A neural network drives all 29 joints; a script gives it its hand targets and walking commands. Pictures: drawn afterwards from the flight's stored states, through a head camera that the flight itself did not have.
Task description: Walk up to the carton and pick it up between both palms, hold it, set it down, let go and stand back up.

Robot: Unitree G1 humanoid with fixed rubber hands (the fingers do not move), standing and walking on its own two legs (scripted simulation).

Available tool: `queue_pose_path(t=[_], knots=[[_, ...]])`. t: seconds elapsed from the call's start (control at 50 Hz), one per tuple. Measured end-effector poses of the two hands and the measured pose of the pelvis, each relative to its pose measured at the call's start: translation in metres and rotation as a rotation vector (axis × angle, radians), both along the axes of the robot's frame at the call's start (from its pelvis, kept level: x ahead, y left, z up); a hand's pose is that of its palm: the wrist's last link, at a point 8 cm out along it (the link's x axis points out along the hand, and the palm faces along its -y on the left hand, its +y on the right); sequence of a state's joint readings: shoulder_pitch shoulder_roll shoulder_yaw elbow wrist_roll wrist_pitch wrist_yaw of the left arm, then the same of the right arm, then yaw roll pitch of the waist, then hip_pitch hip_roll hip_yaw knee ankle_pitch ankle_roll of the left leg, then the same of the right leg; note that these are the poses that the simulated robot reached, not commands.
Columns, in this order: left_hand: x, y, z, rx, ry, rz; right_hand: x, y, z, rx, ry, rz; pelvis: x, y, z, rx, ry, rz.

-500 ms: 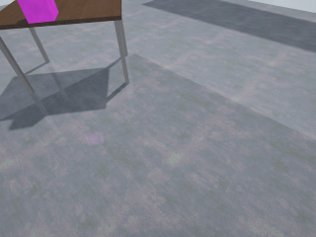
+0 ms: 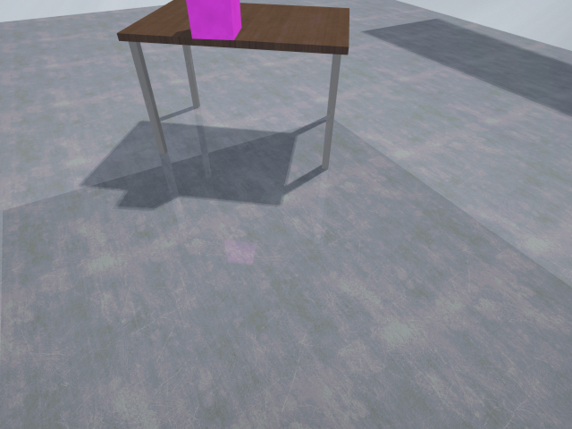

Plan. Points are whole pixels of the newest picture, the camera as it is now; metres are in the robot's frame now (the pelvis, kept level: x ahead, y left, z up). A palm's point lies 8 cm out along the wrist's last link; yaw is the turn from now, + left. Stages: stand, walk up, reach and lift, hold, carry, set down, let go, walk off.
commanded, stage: walk up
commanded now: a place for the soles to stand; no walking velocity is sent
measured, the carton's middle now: (214, 4) +1.91 +0.30 +0.09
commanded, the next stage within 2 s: none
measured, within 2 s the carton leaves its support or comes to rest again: neither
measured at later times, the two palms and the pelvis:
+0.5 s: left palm (163, 303) +0.40 +0.25 -0.09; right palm (396, 394) +0.24 -0.15 -0.11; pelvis +0.28 +0.06 +0.01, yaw +13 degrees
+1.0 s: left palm (123, 305) +0.42 +0.33 -0.12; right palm (276, 168) +0.78 +0.03 -0.06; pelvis +0.55 +0.14 +0.01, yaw +15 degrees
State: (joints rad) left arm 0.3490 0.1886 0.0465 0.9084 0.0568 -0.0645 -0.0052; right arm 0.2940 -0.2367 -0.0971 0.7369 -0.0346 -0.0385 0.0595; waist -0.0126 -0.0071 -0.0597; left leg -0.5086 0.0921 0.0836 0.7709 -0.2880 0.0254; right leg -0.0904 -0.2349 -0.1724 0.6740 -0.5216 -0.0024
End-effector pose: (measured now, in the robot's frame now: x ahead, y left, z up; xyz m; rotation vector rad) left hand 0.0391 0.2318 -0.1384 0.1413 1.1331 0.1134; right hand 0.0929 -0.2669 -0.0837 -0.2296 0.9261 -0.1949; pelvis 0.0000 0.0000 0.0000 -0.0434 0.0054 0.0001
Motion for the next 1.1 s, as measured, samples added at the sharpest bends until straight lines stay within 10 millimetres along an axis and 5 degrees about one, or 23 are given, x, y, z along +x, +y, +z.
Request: queue_pose_path(t=[0.06,0.18,0.34,0.48,0.54,0.6,0.72,0.84,1.0,1.1], knots=[[0.038,0.028,-0.003,-0.004,-0.02,-0.014,0.02,0.031,-0.005,0.003,-0.008,-0.025,0.022,0.015,-0.005,0.018,0.006,0.035],[0.125,0.046,0.034,-0.024,-0.176,0.007,0.032,0.086,-0.002,0.062,0.111,-0.028,0.076,0.035,0.018,0.049,0.014,0.081],[0.227,0.033,0.057,-0.088,-0.228,0.023,0.063,0.118,0.0,0.125,0.265,-0.042,0.163,0.052,0.034,0.043,0.022,0.157],[0.345,0.015,0.05,-0.107,-0.265,0.019,0.129,0.118,-0.022,0.132,0.39,-0.044,0.259,0.055,0.016,0.054,0.025,0.203],[0.392,0.021,0.045,-0.072,-0.323,0.075,0.175,0.111,-0.042,0.117,0.454,0.026,0.302,0.056,0.0,0.019,0.029,0.231],[0.41,0.038,0.05,-0.022,-0.347,0.18,0.245,0.105,-0.045,0.089,0.436,0.121,0.332,0.057,0.002,0.006,0.02,0.247],[0.394,0.07,0.057,0.055,-0.235,0.316,0.426,0.123,-0.016,0.078,0.148,0.266,0.393,0.066,0.021,0.003,0.006,0.28],[0.365,0.079,0.049,0.043,-0.004,0.381,0.563,0.188,0.017,0.142,-0.074,0.372,0.456,0.087,0.03,0.008,0.0,0.272],[0.379,0.101,0.022,-0.035,0.195,0.455,0.692,0.297,0.025,0.196,-0.21,0.495,0.55,0.137,0.011,-0.005,-0.001,0.264],[0.449,0.138,0.009,-0.055,0.198,0.396,0.718,0.307,0.014,0.157,-0.19,0.404,0.596,0.162,0.004,0.02,0.004,0.267]])
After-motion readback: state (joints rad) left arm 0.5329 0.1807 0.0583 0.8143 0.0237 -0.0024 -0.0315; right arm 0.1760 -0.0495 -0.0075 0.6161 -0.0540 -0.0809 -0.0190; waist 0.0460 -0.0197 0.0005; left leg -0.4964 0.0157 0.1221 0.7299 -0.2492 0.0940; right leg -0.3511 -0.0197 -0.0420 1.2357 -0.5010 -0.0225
